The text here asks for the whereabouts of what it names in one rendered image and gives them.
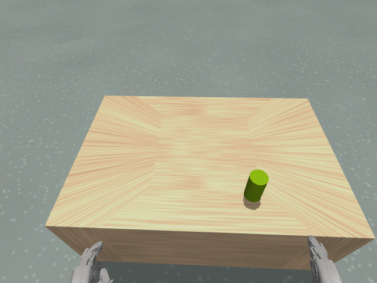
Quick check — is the right robot hand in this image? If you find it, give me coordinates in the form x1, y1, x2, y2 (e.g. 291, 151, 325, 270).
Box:
307, 235, 343, 283

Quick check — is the can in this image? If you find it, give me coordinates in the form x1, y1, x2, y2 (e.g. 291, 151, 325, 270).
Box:
244, 170, 269, 202

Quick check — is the left robot hand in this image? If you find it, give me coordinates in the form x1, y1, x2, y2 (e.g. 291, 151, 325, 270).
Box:
70, 241, 113, 283

